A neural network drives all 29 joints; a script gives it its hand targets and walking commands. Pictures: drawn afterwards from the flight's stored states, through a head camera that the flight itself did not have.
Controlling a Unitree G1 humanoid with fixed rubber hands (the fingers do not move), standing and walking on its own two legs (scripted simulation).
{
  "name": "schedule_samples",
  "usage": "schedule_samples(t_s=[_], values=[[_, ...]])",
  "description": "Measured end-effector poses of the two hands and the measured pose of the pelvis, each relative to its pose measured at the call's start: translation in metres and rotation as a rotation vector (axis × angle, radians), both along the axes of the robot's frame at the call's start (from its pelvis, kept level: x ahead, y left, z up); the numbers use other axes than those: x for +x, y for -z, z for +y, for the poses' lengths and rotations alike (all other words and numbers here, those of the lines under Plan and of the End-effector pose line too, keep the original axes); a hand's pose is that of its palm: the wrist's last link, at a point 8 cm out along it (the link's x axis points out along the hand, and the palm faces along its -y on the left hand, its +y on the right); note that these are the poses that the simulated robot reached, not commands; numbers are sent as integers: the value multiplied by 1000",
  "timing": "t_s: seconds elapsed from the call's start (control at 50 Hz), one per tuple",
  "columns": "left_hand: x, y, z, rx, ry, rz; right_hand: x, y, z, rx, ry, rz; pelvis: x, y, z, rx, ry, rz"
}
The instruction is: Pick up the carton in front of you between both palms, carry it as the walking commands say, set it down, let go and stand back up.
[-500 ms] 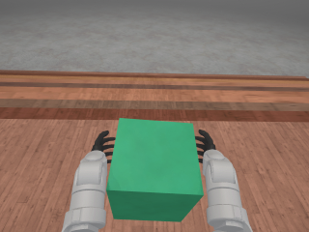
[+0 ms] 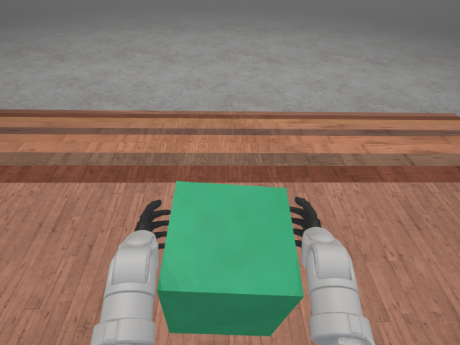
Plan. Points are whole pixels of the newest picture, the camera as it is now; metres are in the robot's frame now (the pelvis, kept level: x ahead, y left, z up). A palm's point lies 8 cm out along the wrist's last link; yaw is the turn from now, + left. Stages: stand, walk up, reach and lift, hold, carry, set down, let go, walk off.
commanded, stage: carry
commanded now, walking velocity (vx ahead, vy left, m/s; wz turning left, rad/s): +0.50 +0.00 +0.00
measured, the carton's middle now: (225, 263) +0.29 +0.01 -0.03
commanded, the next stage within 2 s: none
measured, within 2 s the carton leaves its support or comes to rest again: neither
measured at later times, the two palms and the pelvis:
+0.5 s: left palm (161, 172) +0.43 +0.14 +0.08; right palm (302, 175) +0.43 -0.15 +0.08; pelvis +0.17 +0.00 -0.01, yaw -3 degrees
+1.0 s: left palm (200, 104) +0.74 +0.08 +0.07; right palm (300, 105) +0.75 -0.21 +0.07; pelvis +0.47 -0.07 +0.01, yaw +0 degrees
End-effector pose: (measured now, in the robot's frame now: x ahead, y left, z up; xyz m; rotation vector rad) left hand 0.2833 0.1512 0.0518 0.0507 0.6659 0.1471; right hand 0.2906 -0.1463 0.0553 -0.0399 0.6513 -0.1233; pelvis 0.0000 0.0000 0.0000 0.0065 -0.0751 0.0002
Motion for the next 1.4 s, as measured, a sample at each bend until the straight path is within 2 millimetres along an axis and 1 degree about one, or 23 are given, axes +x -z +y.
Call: schedule_samples(t_s=[0.06, 0.12, 0.2, 0.26, 0.36, 0.44, 0.5, 0.56, 0.62, 0.7, 0.74, 0.78, 0.82, 0.86, 0.9, 0.98, 1.06, 1.14, 1.2, 1.26, 1.28, 1.34, 1.4], values=[[7, -4, -4, -5, -3, -16, 5, -2, -4, 12, 8, -15, 6, 2, -3, 4, 24, 50], [19, -10, -15, -14, 0, -39, 12, -5, -16, 29, 27, -39, 16, 5, -11, -5, 33, 83], [38, -19, -30, -29, 3, -29, 28, -13, -31, 43, 47, -28, 39, 3, -20, 0, 1, 123], [54, -26, -31, -36, -8, 3, 47, -22, -32, 55, 46, 3, 59, -3, -20, 21, -2, 150], [89, -36, -17, -59, -37, -5, 87, -33, -18, 78, 45, -3, 102, -2, -13, 32, 2, 173], [123, -29, -4, -82, -48, -13, 120, -28, -5, 61, 40, -11, 143, 11, -3, 35, 33, 168], [149, -26, -7, -78, -30, 48, 138, -23, -8, 67, 65, 49, 170, 7, 0, 18, 49, 171], [183, -31, -15, -80, -5, 79, 162, -27, -16, 75, 102, 78, 200, 0, -1, 4, 49, 172], [223, -37, -25, -83, 12, 72, 197, -34, -26, 83, 125, 70, 232, -3, -7, -6, 47, 172], [279, -37, -41, -86, 11, 51, 254, -34, -42, 92, 130, 49, 284, 2, -22, -6, 46, 166], [308, -33, -50, -81, 5, 41, 285, -28, -51, 99, 125, 40, 314, 9, -32, -5, 41, 158], [338, -26, -59, -76, -5, 23, 318, -19, -60, 106, 113, 23, 345, 21, -44, -8, 28, 143], [364, -18, -66, -63, -14, 36, 348, -9, -67, 112, 101, 38, 370, 25, -53, -23, 19, 143], [383, -11, -69, -60, -29, 81, 372, -3, -70, 112, 89, 84, 391, 19, -60, -16, 4, 149], [400, -9, -69, -57, -47, 117, 394, -2, -70, 105, 72, 121, 412, 10, -65, -7, -4, 155], [440, -18, -68, -50, -70, 117, 443, -10, -69, 100, 40, 123, 458, -3, -70, 14, -1, 163], [493, -31, -67, -51, -66, 71, 494, -22, -68, 94, 35, 76, 511, -8, -68, 23, 8, 166], [554, -37, -64, -57, -41, 24, 548, -30, -65, 86, 54, 28, 571, -3, -60, 17, 14, 159], [604, -33, -59, -69, -21, 2, 592, -29, -60, 75, 72, 3, 621, 8, -51, 7, 25, 148], [658, -20, -51, -92, -2, -16, 640, -22, -51, 57, 93, -16, 672, 27, -39, 12, 44, 127], [675, -15, -49, -102, 0, -5, 655, -19, -49, 51, 99, -6, 686, 29, -35, 20, 48, 127], [715, -8, -46, -103, 16, 58, 689, -12, -47, 56, 126, 55, 719, 21, -27, 7, 66, 134], [753, -12, -47, -102, 32, 86, 722, -16, -47, 61, 148, 83, 751, 10, -23, -7, 70, 141]])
